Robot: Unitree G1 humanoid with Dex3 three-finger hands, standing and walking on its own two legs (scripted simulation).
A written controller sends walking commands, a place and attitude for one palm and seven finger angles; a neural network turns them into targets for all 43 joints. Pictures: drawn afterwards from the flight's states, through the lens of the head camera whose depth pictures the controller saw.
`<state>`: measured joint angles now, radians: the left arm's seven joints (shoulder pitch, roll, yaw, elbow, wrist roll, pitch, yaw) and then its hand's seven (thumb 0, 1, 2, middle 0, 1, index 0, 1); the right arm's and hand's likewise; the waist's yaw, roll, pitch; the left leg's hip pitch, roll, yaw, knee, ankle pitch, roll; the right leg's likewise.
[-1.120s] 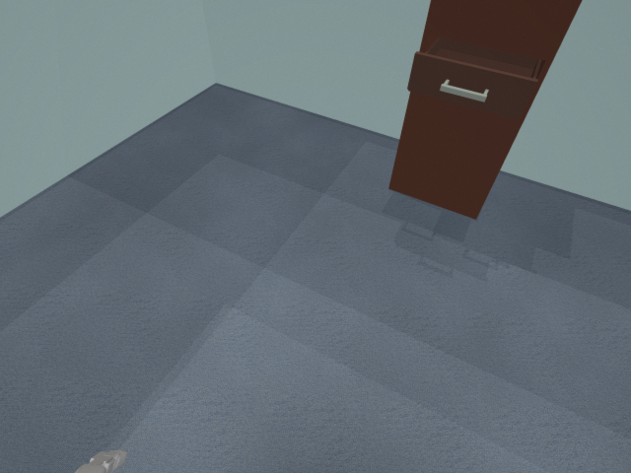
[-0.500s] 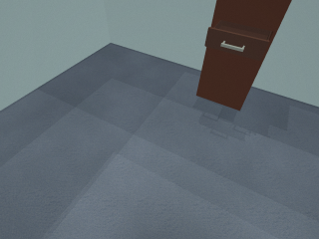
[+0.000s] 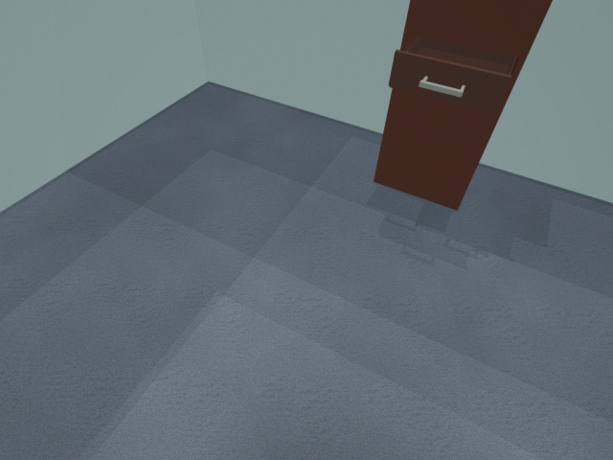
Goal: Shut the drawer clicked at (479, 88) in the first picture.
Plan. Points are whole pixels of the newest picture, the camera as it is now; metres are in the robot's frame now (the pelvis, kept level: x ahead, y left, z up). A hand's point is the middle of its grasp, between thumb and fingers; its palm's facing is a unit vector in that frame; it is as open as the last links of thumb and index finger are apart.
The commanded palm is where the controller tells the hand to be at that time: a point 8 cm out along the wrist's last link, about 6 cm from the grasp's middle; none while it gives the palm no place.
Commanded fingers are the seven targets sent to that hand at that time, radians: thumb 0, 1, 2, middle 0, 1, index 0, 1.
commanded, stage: look at it before walking up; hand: left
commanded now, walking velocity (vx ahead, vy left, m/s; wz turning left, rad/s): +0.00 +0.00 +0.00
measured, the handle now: (442, 86) +1.28 -0.40 -0.11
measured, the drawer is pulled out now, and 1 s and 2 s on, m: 0.17 0.17 0.17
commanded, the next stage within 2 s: walk to a spot facing it in 0.32 s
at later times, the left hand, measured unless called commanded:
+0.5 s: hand out of the picture +0.08 +0.25 -0.16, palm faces -0.01 -0.94 -0.33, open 7.4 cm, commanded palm none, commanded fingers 0.00 0.90 0.90 -0.20 -0.30 -0.20 -0.30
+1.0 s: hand out of the picture +0.15 +0.12 -0.17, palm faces -0.17 -0.96 -0.21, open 7.4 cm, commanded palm none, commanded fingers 0.00 0.90 0.90 -0.20 -0.30 -0.20 -0.30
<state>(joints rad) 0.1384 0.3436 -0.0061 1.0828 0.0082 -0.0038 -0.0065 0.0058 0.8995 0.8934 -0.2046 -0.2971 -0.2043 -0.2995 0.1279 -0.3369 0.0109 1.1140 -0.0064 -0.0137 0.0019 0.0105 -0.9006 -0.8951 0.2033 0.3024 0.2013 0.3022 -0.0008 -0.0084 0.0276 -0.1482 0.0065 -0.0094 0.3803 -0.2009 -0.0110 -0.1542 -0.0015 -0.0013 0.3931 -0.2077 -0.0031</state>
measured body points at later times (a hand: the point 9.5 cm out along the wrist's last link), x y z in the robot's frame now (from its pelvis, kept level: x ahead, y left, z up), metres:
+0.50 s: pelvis +0.01 +0.00 +0.00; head +0.01 +0.00 +0.45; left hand +0.08 +0.29 -0.13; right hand +0.09 -0.30 -0.13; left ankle +0.00 +0.13 -0.75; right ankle +0.00 -0.12 -0.75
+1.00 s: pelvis +0.12 -0.07 -0.01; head +0.14 -0.08 +0.44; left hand +0.16 +0.17 -0.15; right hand +0.09 -0.32 -0.16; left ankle +0.13 +0.08 -0.66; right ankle +0.08 -0.13 -0.75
